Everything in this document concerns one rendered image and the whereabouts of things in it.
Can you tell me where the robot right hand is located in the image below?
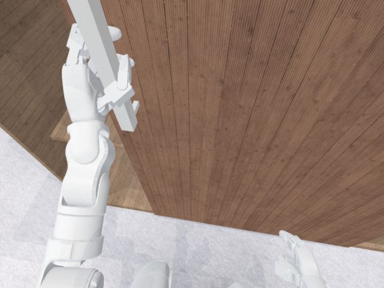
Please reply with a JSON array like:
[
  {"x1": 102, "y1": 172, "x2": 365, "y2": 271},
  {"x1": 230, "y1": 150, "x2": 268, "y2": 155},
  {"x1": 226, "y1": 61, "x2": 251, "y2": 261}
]
[{"x1": 275, "y1": 230, "x2": 321, "y2": 288}]

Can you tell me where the robot left forearm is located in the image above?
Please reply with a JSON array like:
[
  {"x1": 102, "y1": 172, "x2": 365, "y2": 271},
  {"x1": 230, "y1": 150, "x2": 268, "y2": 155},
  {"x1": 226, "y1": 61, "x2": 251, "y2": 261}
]
[{"x1": 36, "y1": 120, "x2": 116, "y2": 288}]

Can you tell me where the left robot thigh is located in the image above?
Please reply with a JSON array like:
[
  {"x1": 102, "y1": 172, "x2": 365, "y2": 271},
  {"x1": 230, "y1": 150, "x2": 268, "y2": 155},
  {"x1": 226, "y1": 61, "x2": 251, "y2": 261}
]
[{"x1": 130, "y1": 260, "x2": 173, "y2": 288}]

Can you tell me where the handle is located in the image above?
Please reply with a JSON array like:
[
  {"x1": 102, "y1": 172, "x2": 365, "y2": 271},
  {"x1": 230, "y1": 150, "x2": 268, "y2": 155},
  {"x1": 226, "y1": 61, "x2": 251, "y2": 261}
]
[{"x1": 67, "y1": 0, "x2": 140, "y2": 132}]

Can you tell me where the robot right forearm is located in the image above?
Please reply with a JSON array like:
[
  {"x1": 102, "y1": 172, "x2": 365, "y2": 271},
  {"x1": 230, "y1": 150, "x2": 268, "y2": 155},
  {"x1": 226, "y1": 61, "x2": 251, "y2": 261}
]
[{"x1": 299, "y1": 274, "x2": 329, "y2": 288}]

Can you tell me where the left robot upper arm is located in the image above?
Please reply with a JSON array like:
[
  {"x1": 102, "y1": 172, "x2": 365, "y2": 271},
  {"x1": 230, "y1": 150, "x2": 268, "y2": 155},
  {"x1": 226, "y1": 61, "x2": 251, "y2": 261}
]
[{"x1": 40, "y1": 267, "x2": 104, "y2": 288}]

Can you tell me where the robot left hand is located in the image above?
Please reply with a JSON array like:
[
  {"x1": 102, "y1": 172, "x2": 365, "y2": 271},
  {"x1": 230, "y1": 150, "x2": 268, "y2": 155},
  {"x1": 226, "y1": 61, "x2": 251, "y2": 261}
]
[{"x1": 62, "y1": 23, "x2": 135, "y2": 123}]

